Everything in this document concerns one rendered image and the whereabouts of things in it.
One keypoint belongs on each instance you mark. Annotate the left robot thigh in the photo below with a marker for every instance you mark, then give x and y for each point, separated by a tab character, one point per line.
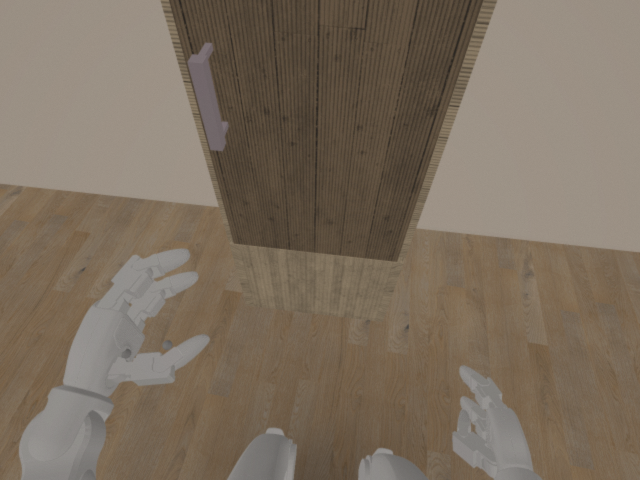
267	457

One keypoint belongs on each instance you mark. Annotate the handle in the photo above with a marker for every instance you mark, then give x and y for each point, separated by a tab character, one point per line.
206	97

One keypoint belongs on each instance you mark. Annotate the robot left forearm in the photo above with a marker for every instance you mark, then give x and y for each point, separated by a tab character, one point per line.
63	442

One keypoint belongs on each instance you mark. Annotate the robot right hand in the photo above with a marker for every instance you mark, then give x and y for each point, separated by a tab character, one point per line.
497	429

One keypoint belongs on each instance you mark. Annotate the cupboard door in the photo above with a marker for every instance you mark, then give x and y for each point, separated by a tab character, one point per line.
334	109

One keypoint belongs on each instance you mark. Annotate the left robot shin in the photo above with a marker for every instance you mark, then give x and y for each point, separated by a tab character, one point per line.
275	431

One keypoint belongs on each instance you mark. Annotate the robot left hand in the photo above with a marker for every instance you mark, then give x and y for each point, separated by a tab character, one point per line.
111	326

